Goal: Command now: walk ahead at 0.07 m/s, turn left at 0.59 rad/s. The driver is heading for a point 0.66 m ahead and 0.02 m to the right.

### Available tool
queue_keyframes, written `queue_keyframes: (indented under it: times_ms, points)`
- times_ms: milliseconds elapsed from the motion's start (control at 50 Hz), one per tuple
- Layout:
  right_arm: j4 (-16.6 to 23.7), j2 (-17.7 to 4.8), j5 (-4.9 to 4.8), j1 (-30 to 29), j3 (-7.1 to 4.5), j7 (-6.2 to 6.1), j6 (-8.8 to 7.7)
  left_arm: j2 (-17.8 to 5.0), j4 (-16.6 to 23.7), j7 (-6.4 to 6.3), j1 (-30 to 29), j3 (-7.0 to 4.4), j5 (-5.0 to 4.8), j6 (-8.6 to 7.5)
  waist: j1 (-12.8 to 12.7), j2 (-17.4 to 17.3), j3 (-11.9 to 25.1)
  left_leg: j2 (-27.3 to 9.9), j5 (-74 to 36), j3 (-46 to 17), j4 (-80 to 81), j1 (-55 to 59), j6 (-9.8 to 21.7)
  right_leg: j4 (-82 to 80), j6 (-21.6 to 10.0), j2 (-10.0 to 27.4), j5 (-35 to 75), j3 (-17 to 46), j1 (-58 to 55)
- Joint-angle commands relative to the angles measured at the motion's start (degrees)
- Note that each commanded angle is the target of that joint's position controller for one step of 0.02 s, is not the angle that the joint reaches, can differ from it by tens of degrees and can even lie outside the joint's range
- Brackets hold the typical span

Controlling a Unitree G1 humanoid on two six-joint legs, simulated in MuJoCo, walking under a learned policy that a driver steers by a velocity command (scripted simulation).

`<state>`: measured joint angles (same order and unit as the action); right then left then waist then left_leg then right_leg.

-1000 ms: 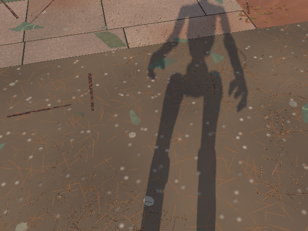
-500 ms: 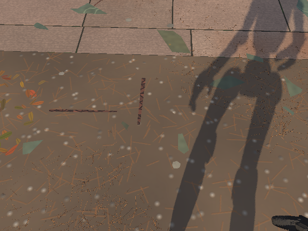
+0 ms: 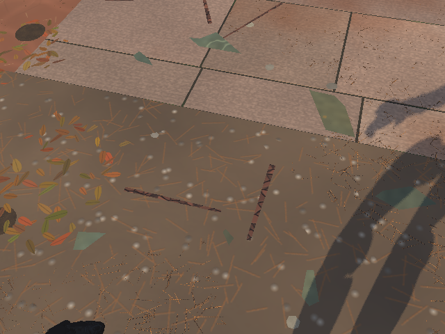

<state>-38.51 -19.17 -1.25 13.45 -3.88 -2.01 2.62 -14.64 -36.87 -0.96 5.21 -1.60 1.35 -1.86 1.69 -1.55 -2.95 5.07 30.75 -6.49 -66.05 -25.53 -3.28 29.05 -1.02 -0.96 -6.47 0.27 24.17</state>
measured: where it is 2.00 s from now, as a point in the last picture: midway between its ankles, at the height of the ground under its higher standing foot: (193, 258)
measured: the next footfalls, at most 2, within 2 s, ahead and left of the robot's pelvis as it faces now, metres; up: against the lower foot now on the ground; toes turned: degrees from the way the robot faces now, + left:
left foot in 0.30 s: +0.05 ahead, +0.14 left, +0.00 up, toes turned +8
right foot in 0.72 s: +0.11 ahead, -0.08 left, +0.00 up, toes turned +8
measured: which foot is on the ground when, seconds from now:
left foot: up 0.00-0.28, down 0.30-0.72, up 0.74-1.00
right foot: down 0.00-0.30, up 0.32-0.70, down 0.72-1.00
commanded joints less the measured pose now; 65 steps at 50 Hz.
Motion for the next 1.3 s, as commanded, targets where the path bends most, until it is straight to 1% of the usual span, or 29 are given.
queue_keyframes:
  times_ms: [20, 180, 260, 280, 300, 320, 340, 360, 400, 440, 500, 580, 700, 720, 740, 760, 780, 800, 860, 980, 1080, 1120, 1160, 1180, 1200, 1220, 1240, 1260, 1300]
  points:
    - [3.71, -5.68, -0.10, 3.25, -2.07, -0.50, 1.42, -8.44, 3.46, -0.84, -0.55, -2.48, 0.33, 0.83, -0.51, 9.28, 6.13, -4.99, -4.99, 2.42, -3.67, -6.23, -2.27, -12.27, -10.31, 14.11, 5.06, 12.45, -10.59]
    - [5.96, -2.46, 0.82, -0.43, -0.69, 0.92, 0.66, -10.66, 0.80, -0.65, 0.10, -3.89, -0.80, 1.78, -2.50, 10.28, 9.77, -7.20, -7.92, 6.18, 16.91, 3.61, -0.04, -12.68, -13.40, 17.07, 8.66, 5.53, -12.92]
    - [3.99, -2.52, 1.16, 3.57, -0.92, 1.91, 0.46, -10.98, -1.03, 0.03, -0.17, -3.76, -2.68, 2.32, 0.10, 9.67, 9.03, -4.65, -16.75, 9.07, 35.68, 13.66, 3.86, -8.33, -10.38, 16.22, 4.39, 3.95, -10.52]
    - [3.66, -3.54, 1.48, 4.34, -1.16, 1.94, 0.42, -9.55, -2.55, 0.19, 2.55, -3.36, -3.05, 2.35, 0.21, 7.91, 8.32, -4.81, -20.53, 7.32, 41.38, 18.53, 5.69, -5.74, -6.73, 14.38, -0.12, 2.25, -6.91]
    - [4.33, -7.19, 1.85, 4.47, -1.77, 1.43, 0.44, -5.56, -2.74, 0.76, 4.66, -2.15, -1.56, 2.14, -1.57, -3.55, 8.66, -14.96, -27.48, -6.51, 46.94, 23.92, 9.21, 5.20, -0.65, 9.11, -10.96, -3.57, 0.04]
    - [5.89, -10.56, 2.70, 0.63, -2.09, 1.26, 0.35, -4.76, -0.47, 0.64, 2.72, -1.88, -0.17, 1.73, -2.06, -14.91, 5.80, -26.18, -30.65, -18.61, 49.41, 18.03, 18.51, 11.87, 3.55, 2.31, -26.51, -5.62, 7.55]
    - [6.17, -8.33, 4.02, 0.06, -1.63, 1.32, -0.75, -8.88, -0.35, 0.01, -1.41, -3.18, -0.51, 1.93, 1.17, -10.10, 5.15, -25.42, -27.76, -17.53, 50.41, 13.08, 20.89, 22.13, 4.10, 3.76, -27.43, -0.07, 5.76]
    - [5.50, -6.39, 4.08, -2.23, -0.90, 1.35, -1.79, -9.38, -1.19, -0.07, -0.24, -3.73, -1.38, 2.27, -0.57, -9.01, 4.61, -22.58, -27.05, -13.31, 50.19, 12.18, 19.12, 25.89, 3.95, 3.79, -24.75, 1.24, 5.62]
    - [4.92, -4.08, 2.44, -6.01, -0.21, 1.35, -3.04, -8.88, -4.00, -0.60, 3.45, -4.12, -0.80, 3.10, -2.25, -7.78, 4.48, -18.35, -30.78, -7.82, 48.54, 13.97, 15.31, 27.46, 4.94, 4.28, -19.13, 1.98, 5.68]
    - [3.70, -1.58, 2.15, -5.29, 0.73, 1.15, -3.28, -7.25, -5.25, -0.30, 5.66, -3.67, -0.89, 3.05, -2.88, -6.34, 6.75, -16.14, -33.07, -4.73, 48.03, 15.33, 14.83, 26.42, 6.01, 4.14, -15.32, 1.29, 2.56]
    - [1.34, -5.07, 1.18, 0.09, -0.54, 0.94, -2.76, -6.85, -3.78, 0.56, 0.07, -2.91, -2.15, 1.97, 1.66, -7.85, 3.62, -16.77, -7.99, -10.03, 53.04, 19.97, 15.67, 17.98, 5.06, 3.36, -14.45, -0.91, 6.24]
    - [-0.19, -6.55, 0.79, 1.84, -1.26, 0.69, -3.53, -7.36, -3.40, 1.19, -1.43, -2.67, -2.64, -0.28, 2.59, -6.29, 1.14, -19.78, -3.78, -14.57, 55.26, 22.43, 17.07, 9.58, 2.04, 3.77, -16.96, -0.42, 6.13]
    - [-1.02, -4.96, -0.13, -1.35, -0.92, 1.64, -3.98, -6.70, -8.60, 2.10, 8.87, -2.66, -2.42, -2.41, -3.91, -3.18, 3.50, -14.84, -6.66, -8.29, 49.96, 8.93, 14.10, -5.80, -2.06, 0.98, -5.32, -3.31, -18.85]
    - [-0.61, -2.00, 0.42, -2.79, 0.00, 1.90, -4.31, -7.81, -9.94, 1.75, 14.00, -2.96, -2.62, -2.45, -6.21, -1.46, 5.27, -12.44, -6.49, -5.38, 43.79, 2.91, 11.66, -6.47, -3.33, 4.61, -7.06, 1.17, -26.91]
    - [1.42, 2.54, 1.24, -4.72, 1.24, 2.32, -5.16, -12.71, -10.66, 1.22, 18.50, -3.95, -2.38, -2.41, -7.16, 9.55, 6.49, -5.31, -5.15, 3.42, 27.99, -7.84, 7.26, -10.71, -7.57, 14.76, -14.53, 15.61, -34.25]
    - [3.60, -0.92, 0.35, -6.83, 0.34, 2.04, -6.17, -16.25, -10.96, 1.60, 20.46, -5.12, -2.03, -2.51, -8.57, 16.33, 3.68, -3.11, 2.52, 6.53, 15.57, -18.98, 5.32, -17.91, -15.08, 23.76, -24.90, 32.27, -34.40]
    - [3.12, -4.70, -0.52, -6.40, -0.86, 2.02, -6.81, -12.68, -10.12, 1.53, 18.23, -4.04, -1.79, -3.00, -7.63, 10.72, -0.06, -6.65, 1.51, 2.87, 7.37, -23.60, 5.39, -19.24, -16.03, 24.03, -30.50, 33.39, -32.31]
    - [2.26, -4.90, -0.87, -4.88, -1.08, 2.37, -7.12, -10.48, -9.31, 1.46, 15.70, -3.31, -1.73, -3.37, -6.02, 9.89, -1.59, -8.17, -3.95, 2.22, 4.66, -25.55, 5.74, -19.64, -14.26, 21.36, -29.95, 29.69, -31.73]
    - [1.68, -3.16, 0.56, -5.43, -0.98, 3.01, -7.55, -8.85, -8.35, 1.52, 12.66, -2.45, -1.57, -3.29, -4.44, 7.39, -2.71, -11.22, -15.34, 3.36, 6.98, -24.17, 4.70, -21.63, -10.98, 16.48, -13.52, 18.30, -27.63]
    - [4.05, 1.62, 0.42, -13.06, 1.02, 3.89, -7.87, -10.55, -9.29, 0.70, 15.56, -2.74, -1.89, -2.70, -6.45, 6.84, -2.43, -8.62, -31.23, 8.29, 27.19, -11.41, 1.75, -22.94, -9.50, 10.83, 5.61, 4.24, -19.14]
    - [5.68, -0.66, -0.17, -16.09, 0.61, 4.97, -7.96, -11.94, -11.10, 0.60, 18.24, -3.46, -3.02, -2.22, -5.38, 7.10, -3.72, -7.87, -31.72, 6.48, 35.19, -8.27, 4.70, -21.28, -8.56, 15.63, 8.58, 4.71, -24.59]
    - [5.16, -2.69, 0.10, -12.94, -0.25, 4.86, -8.00, -12.79, -11.32, 0.51, 18.11, -3.86, -2.94, -1.70, -2.75, 7.58, -0.89, -6.13, -27.88, 7.26, 35.91, -2.06, 6.61, -15.55, -7.46, 16.12, 22.41, 4.58, -27.14]
    - [1.08, -6.72, 0.13, 2.81, -2.58, 3.71, -7.70, -11.87, -11.04, 0.31, 17.51, -3.32, -2.25, -1.06, 5.81, 6.76, 9.57, -5.05, -26.64, 8.11, 36.06, 21.16, 9.53, 4.22, -4.67, 11.70, 32.08, 1.87, -20.44]
    - [-0.34, -11.41, 1.46, 11.79, -3.67, 2.89, -7.34, -6.97, -9.12, 0.35, 19.71, -1.75, -0.95, -1.20, 7.30, -2.53, 19.42, -18.47, -21.67, -7.67, 34.96, 41.20, 13.60, 24.63, -2.18, 6.69, 12.17, -0.24, -4.48]
    - [-0.91, -12.72, 1.80, 12.64, -3.47, 3.44, -7.41, -1.52, -9.17, 0.53, 26.39, -0.15, -2.20, -2.23, 3.37, -17.07, 28.03, -28.81, -5.52, -33.70, 45.33, 50.02, 19.80, 40.12, -0.41, -1.79, -26.69, 5.05, 9.12]
    - [-0.53, -6.83, 1.44, 9.97, -1.98, 3.40, -7.64, -8.90, -9.21, 0.78, 20.93, -2.06, -3.98, -2.84, 5.14, -10.67, 20.38, -26.99, 0.69, -32.28, 49.74, 43.67, 17.07, 45.69, -0.74, 1.15, -25.12, 9.10, 14.58]
    - [-0.73, -5.10, 1.00, 6.07, -1.34, 3.23, -7.80, -10.82, -7.47, 0.86, 15.80, -2.79, -4.69, -3.09, 4.15, -7.75, 11.58, -25.61, -2.52, -23.01, 50.74, 35.57, 14.94, 45.53, -1.31, 3.70, -19.81, 7.08, 17.07]
    - [-0.84, -4.12, 1.23, 2.43, -1.03, 3.20, -8.03, -9.98, -7.16, 0.52, 13.65, -2.74, -3.96, -3.19, 2.12, -3.43, 7.96, -23.63, -9.60, -16.94, 51.96, 28.21, 14.01, 43.27, -1.28, 6.24, -14.77, 6.12, 15.07]
    - [-1.44, -1.56, 2.13, -1.53, -0.61, 3.31, -8.94, -8.14, -8.14, 0.50, 15.59, -3.09, -3.36, -1.97, -1.41, -4.89, 5.18, -20.16, -18.37, -7.24, 55.34, 19.40, 13.12, 39.79, -0.82, 9.13, -9.02, 6.94, 9.13]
